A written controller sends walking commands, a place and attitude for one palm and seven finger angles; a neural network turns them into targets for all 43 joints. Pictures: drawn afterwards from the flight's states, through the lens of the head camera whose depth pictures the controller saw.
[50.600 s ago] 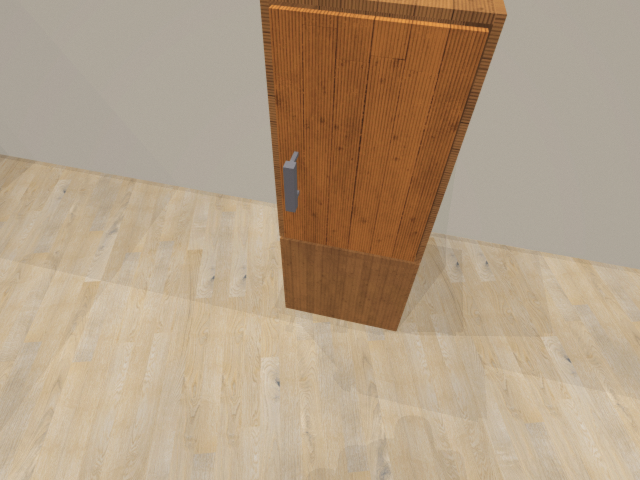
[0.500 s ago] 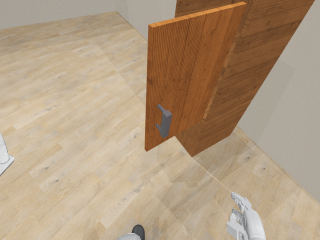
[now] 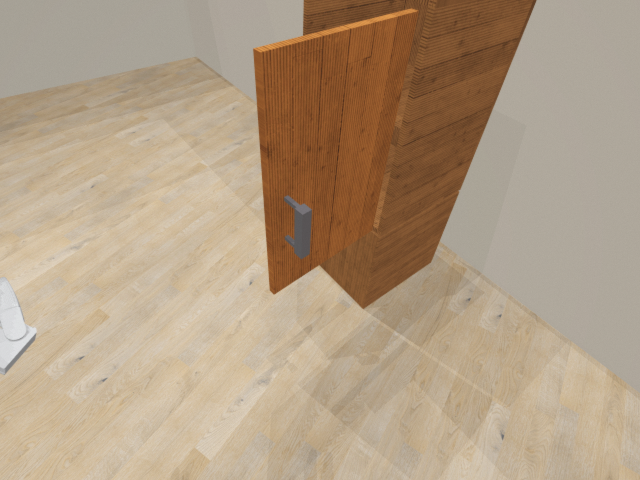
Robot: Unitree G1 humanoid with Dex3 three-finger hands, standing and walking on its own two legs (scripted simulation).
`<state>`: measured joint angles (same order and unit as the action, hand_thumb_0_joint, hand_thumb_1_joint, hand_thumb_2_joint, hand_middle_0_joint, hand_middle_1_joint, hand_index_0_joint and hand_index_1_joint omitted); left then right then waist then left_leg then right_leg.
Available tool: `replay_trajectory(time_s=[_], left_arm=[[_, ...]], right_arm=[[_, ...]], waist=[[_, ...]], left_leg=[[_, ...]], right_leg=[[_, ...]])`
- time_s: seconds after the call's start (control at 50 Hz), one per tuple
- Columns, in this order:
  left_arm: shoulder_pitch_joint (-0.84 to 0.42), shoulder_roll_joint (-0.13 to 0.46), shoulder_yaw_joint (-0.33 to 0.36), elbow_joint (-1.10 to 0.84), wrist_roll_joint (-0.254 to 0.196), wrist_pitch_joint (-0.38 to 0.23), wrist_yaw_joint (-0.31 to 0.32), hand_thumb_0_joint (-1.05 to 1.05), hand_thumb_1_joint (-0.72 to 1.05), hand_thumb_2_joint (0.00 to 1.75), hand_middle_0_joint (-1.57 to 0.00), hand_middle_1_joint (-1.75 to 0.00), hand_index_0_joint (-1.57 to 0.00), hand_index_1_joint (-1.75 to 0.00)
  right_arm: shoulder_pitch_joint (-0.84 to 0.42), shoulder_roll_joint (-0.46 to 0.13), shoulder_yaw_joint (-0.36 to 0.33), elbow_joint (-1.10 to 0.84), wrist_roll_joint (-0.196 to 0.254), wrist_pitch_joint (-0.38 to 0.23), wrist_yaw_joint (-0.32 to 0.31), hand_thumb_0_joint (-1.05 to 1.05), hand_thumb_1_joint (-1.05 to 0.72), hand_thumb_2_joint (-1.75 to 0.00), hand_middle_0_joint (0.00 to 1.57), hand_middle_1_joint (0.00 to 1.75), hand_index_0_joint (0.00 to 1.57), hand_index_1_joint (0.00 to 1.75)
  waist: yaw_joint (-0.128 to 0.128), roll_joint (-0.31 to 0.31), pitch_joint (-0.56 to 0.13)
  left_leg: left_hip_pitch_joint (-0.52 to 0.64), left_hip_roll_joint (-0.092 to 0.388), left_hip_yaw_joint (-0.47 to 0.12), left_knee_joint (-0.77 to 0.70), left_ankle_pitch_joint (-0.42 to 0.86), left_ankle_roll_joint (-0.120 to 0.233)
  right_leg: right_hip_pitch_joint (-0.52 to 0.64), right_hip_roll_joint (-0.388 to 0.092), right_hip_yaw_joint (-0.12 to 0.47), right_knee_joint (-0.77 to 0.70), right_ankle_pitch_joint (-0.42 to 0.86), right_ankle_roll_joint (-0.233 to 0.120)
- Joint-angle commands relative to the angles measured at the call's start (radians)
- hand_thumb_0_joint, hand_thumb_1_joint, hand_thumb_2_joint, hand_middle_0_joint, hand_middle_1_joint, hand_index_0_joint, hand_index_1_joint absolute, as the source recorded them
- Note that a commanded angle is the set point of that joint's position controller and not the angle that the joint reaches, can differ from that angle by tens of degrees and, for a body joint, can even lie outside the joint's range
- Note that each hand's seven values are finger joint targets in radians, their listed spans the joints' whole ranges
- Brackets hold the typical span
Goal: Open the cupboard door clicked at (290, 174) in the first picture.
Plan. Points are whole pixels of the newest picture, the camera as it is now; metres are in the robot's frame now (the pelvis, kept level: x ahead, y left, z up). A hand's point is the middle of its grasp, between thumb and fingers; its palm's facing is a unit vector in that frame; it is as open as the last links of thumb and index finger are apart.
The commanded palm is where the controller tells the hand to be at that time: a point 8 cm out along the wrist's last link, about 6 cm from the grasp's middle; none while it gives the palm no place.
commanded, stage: stop stepping back and stand still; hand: left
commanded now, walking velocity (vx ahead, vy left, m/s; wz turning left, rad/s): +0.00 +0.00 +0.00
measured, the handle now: (295, 226) +0.62 +0.08 -0.10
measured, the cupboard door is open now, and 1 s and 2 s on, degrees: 94 94 94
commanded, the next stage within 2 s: let the arm hang, fingers relaxed in 0.28 s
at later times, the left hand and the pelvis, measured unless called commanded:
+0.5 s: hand (90, 454) +0.15 +0.26 +0.01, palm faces +0.19 -0.86 -0.47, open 7.4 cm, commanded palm none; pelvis -0.06 -0.01 +0.00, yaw +0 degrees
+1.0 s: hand out of the picture -0.12 +0.20 -0.16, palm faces +0.03 -0.96 -0.27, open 7.3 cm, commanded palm none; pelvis -0.06 -0.02 +0.01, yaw +1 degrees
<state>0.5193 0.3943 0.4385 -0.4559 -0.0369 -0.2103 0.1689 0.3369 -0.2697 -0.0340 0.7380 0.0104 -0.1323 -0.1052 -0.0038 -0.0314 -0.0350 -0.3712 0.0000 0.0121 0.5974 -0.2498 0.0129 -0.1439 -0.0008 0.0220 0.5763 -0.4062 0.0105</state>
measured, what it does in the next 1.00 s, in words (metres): shifts its weight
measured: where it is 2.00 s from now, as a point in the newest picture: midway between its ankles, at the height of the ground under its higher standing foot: outside the picture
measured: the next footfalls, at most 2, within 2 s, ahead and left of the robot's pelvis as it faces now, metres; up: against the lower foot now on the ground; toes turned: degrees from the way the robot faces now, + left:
none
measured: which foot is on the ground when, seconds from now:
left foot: down 0.00-1.00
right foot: down 0.00-1.00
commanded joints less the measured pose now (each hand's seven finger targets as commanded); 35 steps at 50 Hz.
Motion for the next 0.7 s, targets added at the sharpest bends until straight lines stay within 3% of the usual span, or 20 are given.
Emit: replay_trajectory(time_s=[0.0,0.04,0.08,0.1,0.14,0.16,0.18,0.22,0.28,0.3,0.34,0.36,0.38,0.4,0.46,0.48,0.54,0.62,0.66,0.68], left_arm=[[-0.085,0.214,0.088,-0.283,0.003,-0.066,-0.004,0.00,0.90,0.90,-0.20,-0.30,-0.20,-0.30],[-0.026,0.200,0.100,-0.320,0.002,-0.066,0.000,0.00,0.90,0.90,-0.20,-0.30,-0.20,-0.30],[0.059,0.229,0.148,-0.315,0.002,-0.062,0.003,0.00,0.90,0.90,-0.20,-0.30,-0.20,-0.30],[0.070,0.208,0.136,-0.305,-0.002,-0.062,0.003,0.00,0.90,0.90,-0.20,-0.30,-0.20,-0.30],[0.119,0.209,0.149,-0.230,-0.017,-0.055,-0.001,0.00,0.90,0.90,-0.20,-0.30,-0.20,-0.30],[0.110,0.207,0.147,-0.211,-0.022,-0.050,0.000,0.00,0.90,0.90,-0.20,-0.30,-0.20,-0.30],[0.087,0.206,0.149,-0.198,-0.024,-0.045,0.005,0.00,0.90,0.90,-0.20,-0.30,-0.20,-0.30],[0.012,0.182,0.114,-0.152,-0.017,-0.043,0.006,0.00,0.90,0.90,-0.20,-0.30,-0.20,-0.30],[-0.054,0.154,0.054,-0.076,-0.010,-0.038,-0.011,0.00,0.90,0.90,-0.20,-0.30,-0.20,-0.30],[-0.073,0.169,0.054,-0.095,-0.005,-0.039,-0.014,0.00,0.90,0.90,-0.20,-0.30,-0.20,-0.30],[-0.111,0.170,0.042,-0.142,0.001,-0.042,-0.015,0.00,0.90,0.90,-0.20,-0.30,-0.20,-0.30],[-0.124,-0.014,-0.313,0.610,0.084,0.122,-0.155,0.00,0.90,0.90,-0.20,-0.30,-0.20,-0.30],[-0.102,-0.032,-0.303,0.656,0.076,0.190,-0.171,0.00,0.90,0.90,-0.20,-0.30,-0.20,-0.30],[-0.112,-0.042,-0.317,0.694,0.071,0.200,-0.175,0.00,0.90,0.90,-0.20,-0.30,-0.20,-0.30],[-0.227,0.021,-0.327,0.852,0.077,0.190,-0.178,0.00,0.90,0.90,-0.20,-0.30,-0.20,-0.30],[-0.276,0.038,-0.335,0.911,0.075,0.190,-0.175,0.00,0.90,0.90,-0.20,-0.30,-0.20,-0.30],[-0.373,0.043,-0.370,1.082,0.066,0.210,-0.158,0.00,0.90,0.90,-0.20,-0.30,-0.20,-0.30],[-0.286,0.012,-0.389,1.300,0.055,0.221,-0.156,0.00,0.90,0.90,-0.20,-0.30,-0.20,-0.30],[-0.238,-0.005,-0.389,1.384,0.052,0.218,-0.157,0.00,0.90,0.90,-0.20,-0.30,-0.20,-0.30],[-0.229,-0.012,-0.381,1.412,0.053,0.214,-0.156,0.00,0.90,0.90,-0.20,-0.30,-0.20,-0.30]], right_arm=[[-0.172,-0.063,-0.011,-0.201,-0.011,-0.102,0.004,0.00,-0.90,-0.90,0.20,0.30,0.20,0.30],[-0.182,-0.065,-0.007,-0.215,-0.013,-0.107,0.017,0.00,-0.90,-0.90,0.20,0.30,0.20,0.30],[-0.194,-0.061,-0.001,-0.231,-0.011,-0.100,0.023,0.00,-0.90,-0.90,0.20,0.30,0.20,0.30],[-0.206,-0.046,0.004,-0.245,-0.012,-0.089,0.025,0.00,-0.90,-0.90,0.20,0.30,0.20,0.30],[-0.197,-0.036,-0.006,-0.247,-0.012,-0.061,0.029,0.00,-0.90,-0.90,0.20,0.30,0.20,0.30],[-0.194,-0.034,-0.007,-0.239,-0.010,-0.046,0.027,0.00,-0.90,-0.90,0.20,0.30,0.20,0.30],[-0.190,-0.034,-0.004,-0.229,-0.010,-0.036,0.025,0.00,-0.90,-0.90,0.20,0.30,0.20,0.30],[-0.186,-0.032,0.008,-0.220,-0.009,-0.036,0.019,0.00,-0.90,-0.90,0.20,0.30,0.20,0.30],[-0.206,-0.062,0.002,-0.229,-0.003,-0.048,0.002,0.00,-0.90,-0.90,0.20,0.30,0.20,0.30],[-0.206,-0.051,0.015,-0.225,-0.007,-0.050,0.000,0.00,-0.90,-0.90,0.20,0.30,0.20,0.30],[-0.213,-0.051,0.020,-0.231,-0.008,-0.058,-0.002,0.00,-0.90,-0.90,0.20,0.30,0.20,0.30],[-0.265,-0.255,-0.046,0.012,-0.018,-0.060,0.096,0.00,-0.90,-0.90,0.20,0.30,0.20,0.30],[-0.215,-0.188,-0.048,0.016,-0.015,0.003,0.095,0.00,-0.90,-0.90,0.20,0.30,0.20,0.30],[-0.203,-0.176,-0.035,0.009,-0.022,0.025,0.092,0.00,-0.90,-0.90,0.20,0.30,0.20,0.30],[-0.211,-0.169,-0.019,0.024,-0.032,0.068,0.096,0.00,-0.90,-0.90,0.20,0.30,0.20,0.30],[-0.206,-0.172,-0.021,0.038,-0.032,0.081,0.099,0.00,-0.90,-0.90,0.20,0.30,0.20,0.30],[-0.185,-0.142,-0.008,0.097,-0.044,0.125,0.101,0.00,-0.90,-0.90,0.20,0.30,0.20,0.30],[-0.191,-0.122,0.012,0.167,-0.044,0.134,0.093,0.00,-0.90,-0.90,0.20,0.30,0.20,0.30],[-0.180,-0.109,0.011,0.204,-0.040,0.134,0.086,0.00,-0.90,-0.90,0.20,0.30,0.20,0.30],[-0.168,-0.111,0.005,0.213,-0.040,0.136,0.081,0.00,-0.90,-0.90,0.20,0.30,0.20,0.30]], waist=[[-0.010,0.226,-0.112],[-0.001,0.222,-0.074],[0.007,0.218,-0.063],[0.000,0.192,-0.033],[-0.014,-0.023,0.000],[-0.015,-0.077,0.022],[-0.019,-0.067,0.021],[-0.030,-0.037,0.024],[-0.015,0.073,0.049],[-0.012,0.142,0.029],[-0.005,0.137,0.008],[-0.018,0.164,0.075],[0.008,0.078,-0.014],[0.016,0.017,-0.055],[0.004,-0.187,-0.038],[-0.010,-0.197,-0.014],[-0.038,-0.053,0.056],[0.008,0.207,0.086],[0.018,0.224,0.060],[0.021,0.193,0.061]], left_leg=[[0.238,0.205,-0.246,-0.248,0.344,0.075],[0.124,0.209,-0.232,-0.289,0.097,0.090],[0.021,0.146,-0.126,-0.302,-0.105,0.042],[-0.018,0.103,-0.075,-0.261,-0.146,0.017],[0.058,0.027,-0.014,-0.048,-0.073,-0.025],[0.078,0.020,-0.009,0.058,-0.029,-0.029],[0.077,0.017,-0.012,0.098,-0.010,-0.029],[0.125,0.032,-0.028,-0.029,0.050,-0.018],[0.202,0.096,-0.091,-0.180,0.161,0.006],[0.191,0.107,-0.118,-0.227,0.136,0.012],[0.146,0.131,-0.166,-0.309,-0.005,0.024],[-0.019,0.146,-0.213,-0.156,0.265,0.061],[0.044,0.141,-0.146,-0.141,0.354,0.053],[0.032,0.150,-0.170,-0.127,0.255,0.062],[0.058,0.083,-0.154,-0.069,0.115,0.047],[0.090,0.057,-0.131,-0.035,0.088,0.033],[0.155,0.040,-0.102,-0.031,0.062,0.012],[0.030,0.096,-0.214,-0.253,-0.037,0.035],[0.029,0.087,-0.204,-0.280,-0.100,0.029],[0.044,0.087,-0.195,-0.269,-0.090,0.028]], right_leg=[[-0.136,0.023,-0.040,0.109,-0.006,0.012],[-0.068,0.013,-0.042,0.036,-0.016,0.002],[0.027,0.010,-0.060,-0.097,0.059,-0.016],[0.021,-0.013,-0.030,-0.159,0.063,-0.031],[-0.144,-0.111,0.145,-0.314,-0.070,-0.094],[-0.220,-0.174,0.221,-0.362,-0.070,-0.126],[-0.230,-0.197,0.231,-0.357,0.003,-0.142],[-0.191,-0.149,0.132,-0.274,0.171,-0.100],[-0.188,-0.025,0.040,-0.200,0.213,-0.019],[-0.163,-0.013,0.009,-0.170,0.189,-0.007],[-0.093,0.008,-0.016,-0.154,0.138,0.004],[-0.163,-0.048,-0.025,0.004,0.258,-0.025],[-0.110,-0.058,0.006,-0.033,0.231,-0.027],[-0.102,-0.053,0.005,-0.044,0.161,-0.036],[-0.135,-0.098,0.065,-0.148,0.131,-0.075],[-0.187,-0.131,0.090,-0.182,0.090,-0.102],[-0.274,-0.146,0.094,-0.219,-0.016,-0.123],[-0.099,-0.058,0.043,-0.158,0.017,-0.067],[-0.047,-0.060,0.045,-0.177,0.039,-0.071],[-0.043,-0.062,0.044,-0.201,0.045,-0.076]])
